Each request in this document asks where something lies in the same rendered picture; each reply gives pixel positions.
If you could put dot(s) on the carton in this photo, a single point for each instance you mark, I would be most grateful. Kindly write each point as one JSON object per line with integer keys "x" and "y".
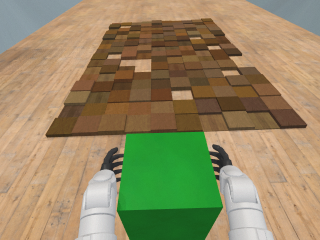
{"x": 168, "y": 188}

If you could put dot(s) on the left robot hand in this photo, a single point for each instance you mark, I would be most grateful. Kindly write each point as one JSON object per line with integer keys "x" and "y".
{"x": 108, "y": 162}

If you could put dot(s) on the robot left forearm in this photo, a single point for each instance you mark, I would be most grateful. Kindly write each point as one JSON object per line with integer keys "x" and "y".
{"x": 98, "y": 210}

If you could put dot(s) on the right robot hand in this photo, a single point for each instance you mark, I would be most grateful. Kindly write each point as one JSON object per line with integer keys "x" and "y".
{"x": 223, "y": 159}

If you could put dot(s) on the robot right forearm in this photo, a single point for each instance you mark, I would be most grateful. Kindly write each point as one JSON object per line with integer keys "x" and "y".
{"x": 243, "y": 206}

